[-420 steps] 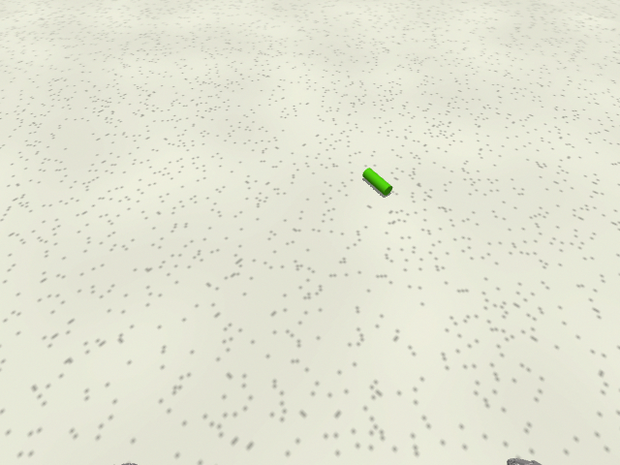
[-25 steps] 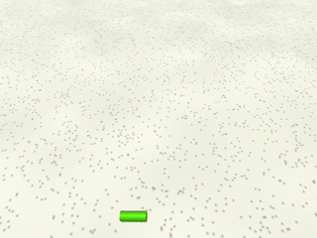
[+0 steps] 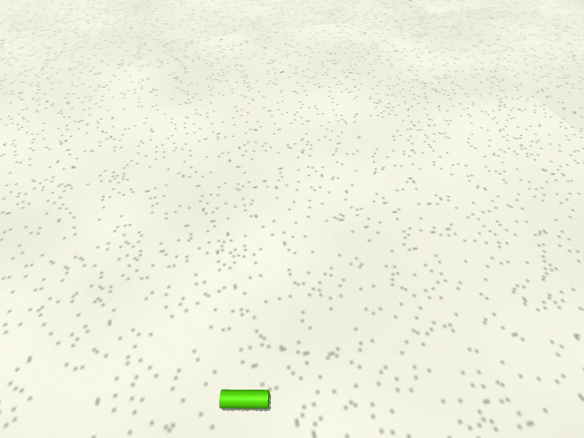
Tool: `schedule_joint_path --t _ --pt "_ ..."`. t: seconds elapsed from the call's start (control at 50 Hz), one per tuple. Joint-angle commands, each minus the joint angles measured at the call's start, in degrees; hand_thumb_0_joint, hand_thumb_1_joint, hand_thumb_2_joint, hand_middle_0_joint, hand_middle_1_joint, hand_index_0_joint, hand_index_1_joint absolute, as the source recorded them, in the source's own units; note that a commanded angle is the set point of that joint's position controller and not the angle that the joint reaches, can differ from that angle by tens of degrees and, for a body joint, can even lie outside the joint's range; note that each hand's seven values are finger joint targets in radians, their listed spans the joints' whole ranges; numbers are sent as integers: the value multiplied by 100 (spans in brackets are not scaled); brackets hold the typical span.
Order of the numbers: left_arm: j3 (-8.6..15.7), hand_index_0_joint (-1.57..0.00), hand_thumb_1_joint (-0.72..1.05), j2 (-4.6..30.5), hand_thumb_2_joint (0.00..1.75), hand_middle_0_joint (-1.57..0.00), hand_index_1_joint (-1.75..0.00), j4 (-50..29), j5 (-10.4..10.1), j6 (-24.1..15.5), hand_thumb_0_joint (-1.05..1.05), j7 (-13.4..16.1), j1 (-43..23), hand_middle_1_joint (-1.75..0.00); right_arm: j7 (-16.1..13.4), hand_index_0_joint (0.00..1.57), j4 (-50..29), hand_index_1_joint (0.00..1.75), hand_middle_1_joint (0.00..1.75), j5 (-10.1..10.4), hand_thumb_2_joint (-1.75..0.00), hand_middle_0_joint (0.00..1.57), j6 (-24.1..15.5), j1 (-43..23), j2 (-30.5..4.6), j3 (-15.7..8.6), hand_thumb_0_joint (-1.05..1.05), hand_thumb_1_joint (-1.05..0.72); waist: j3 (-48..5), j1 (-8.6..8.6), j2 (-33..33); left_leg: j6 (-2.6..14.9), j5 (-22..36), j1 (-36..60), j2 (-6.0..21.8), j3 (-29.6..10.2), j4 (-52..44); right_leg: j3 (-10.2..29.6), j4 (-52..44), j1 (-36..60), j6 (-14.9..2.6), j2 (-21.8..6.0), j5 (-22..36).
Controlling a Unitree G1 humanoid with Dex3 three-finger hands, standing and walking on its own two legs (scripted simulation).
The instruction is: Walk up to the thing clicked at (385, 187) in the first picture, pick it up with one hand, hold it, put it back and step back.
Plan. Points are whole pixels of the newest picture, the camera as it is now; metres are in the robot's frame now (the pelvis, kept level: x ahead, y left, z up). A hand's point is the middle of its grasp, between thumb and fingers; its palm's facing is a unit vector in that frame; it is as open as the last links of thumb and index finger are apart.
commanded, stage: stand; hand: left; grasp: from above
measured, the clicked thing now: (244, 398) +0.32 +0.17 -0.76
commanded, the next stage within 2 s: rise first in 0.74 s
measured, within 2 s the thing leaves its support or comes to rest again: neither
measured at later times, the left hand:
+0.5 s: hand out of the picture +0.07 +0.26 -0.16, palm faces -0.02 -0.94 -0.35, open 7.3 cm
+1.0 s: hand out of the picture +0.12 +0.25 -0.16, palm faces +0.03 -0.94 -0.33, open 8.1 cm
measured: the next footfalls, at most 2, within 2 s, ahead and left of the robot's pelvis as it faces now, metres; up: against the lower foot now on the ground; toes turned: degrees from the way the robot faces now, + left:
none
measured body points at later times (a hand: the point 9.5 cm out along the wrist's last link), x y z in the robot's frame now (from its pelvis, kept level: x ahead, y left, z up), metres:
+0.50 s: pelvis +0.00 +0.00 +0.00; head +0.01 +0.00 +0.45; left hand +0.07 +0.31 -0.13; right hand +0.07 -0.30 -0.13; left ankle +0.00 +0.14 -0.75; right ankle -0.01 -0.13 -0.75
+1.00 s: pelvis -0.01 +0.00 -0.01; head +0.04 +0.00 +0.44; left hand +0.12 +0.30 -0.14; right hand +0.09 -0.28 -0.14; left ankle +0.00 +0.14 -0.75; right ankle -0.01 -0.13 -0.75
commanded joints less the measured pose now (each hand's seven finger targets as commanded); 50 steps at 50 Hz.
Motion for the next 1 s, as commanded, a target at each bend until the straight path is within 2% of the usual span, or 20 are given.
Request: schedule_joint_path --t 0.0,0.12,0.3,0.34,0.54,0.8,0.82,0.84,0.86,0.88,0.9,0.94,0.96,0.98 --pt "258 -20 90 1256 90 -20 -30 -346 15 -134 0 66 -234 -30 -64 20 -349 30 30 23 -90 20 -113 -202 -1239 -223 0 -90 -409 -32 -29 259 793 87 560 -410 -244 458 -275 39 -244 -600 786" --pt "247 -20 90 1226 90 -20 -30 -364 8 -139 0 62 -219 -30 -68 20 -346 30 30 23 -90 20 -130 -208 -1271 -220 0 -90 -440 -6 44 267 977 91 570 -409 -227 459 -263 104 -215 -602 976" --pt "251 -20 90 1235 90 -20 -30 -323 8 -115 0 52 -176 -30 -70 20 -335 30 30 26 -90 20 -128 -198 -1246 -212 0 -90 -339 4 32 258 777 62 562 -442 -317 438 -249 22 -226 -580 658" --pt "254 -20 90 1243 90 -20 -30 -343 17 -127 0 55 -189 -30 -70 20 -358 30 30 25 -90 20 -127 -231 -1263 -226 0 -90 -393 4 -11 284 866 112 562 -424 -252 447 -267 30 -229 -587 802" --pt "262 -20 90 1248 90 -20 -30 -351 11 -112 0 52 -187 -30 -73 20 -356 30 30 21 -90 20 -140 -205 -1271 -221 0 -90 -314 5 17 247 783 55 547 -435 -307 444 -255 -38 -226 -577 672" --pt "249 -20 90 1233 90 -20 -30 -356 11 -130 0 67 -216 -30 -74 20 -346 30 30 24 -90 20 -124 -196 -1260 -222 0 -90 -391 -14 -5 251 992 109 544 -406 -212 441 -254 18 -220 -596 957" --pt "247 -12 82 1238 98 -12 -38 -362 12 -131 0 65 -205 -38 -74 20 -346 30 30 19 -92 20 -126 -175 -1258 -219 0 -95 -381 -14 -15 252 957 102 543 -392 -229 456 -254 19 -224 -610 961" --pt "250 -16 75 166 96 -18 -46 -2372 -271 -631 0 120 -2216 -46 -190 20 -1909 30 30 424 -92 20 -406 -51 -260 23 0 -98 58 -716 85 265 75 -607 -311 248 168 90 85 -1252 -141 136 499" --pt "363 -16 67 465 93 -18 -54 -1793 -245 -568 0 160 -2621 -54 -252 20 -1617 30 30 418 -91 20 -386 216 -427 -7 0 -93 -145 -514 -160 292 -53 -563 -318 216 228 24 80 -962 -112 131 255" --pt "708 -13 59 986 98 -16 -62 -812 -141 -341 0 198 -1685 -62 -286 20 -1561 30 30 404 -91 20 -331 338 -608 -79 0 -93 -33 -400 -290 304 -227 -725 -362 243 305 -39 94 -1030 -152 182 -65" --pt "793 -12 51 1045 97 -14 -69 -562 -68 -263 0 131 -1295 -67 -272 20 -1706 30 30 402 -91 20 -275 398 -614 -151 0 -92 -14 -202 -199 272 -150 -900 -318 254 419 -78 233 -1062 -188 214 -115" --pt "1007 -10 37 1451 95 -10 -80 -636 192 -302 0 41 -1759 -81 -339 20 -1893 30 30 336 -90 20 -313 557 -603 -315 0 -89 -740 -190 -340 303 119 -932 -320 193 714 -28 532 -1021 -164 168 233" --pt "1085 -9 29 1455 94 -7 -87 -551 353 -279 0 -42 -1451 -89 -318 20 -2041 30 30 289 -90 20 -348 580 -582 -366 0 -89 -1023 -129 -282 298 340 -1069 -345 181 932 -30 775 -952 -157 141 476" --pt "1063 -9 21 1269 94 -5 -95 -232 555 -203 0 -113 -974 -97 -281 20 -2073 30 30 231 -91 20 -359 730 -550 -411 0 -94 -1139 -96 -246 280 495 -1257 -377 167 1154 -25 1014 -1056 -171 144 625"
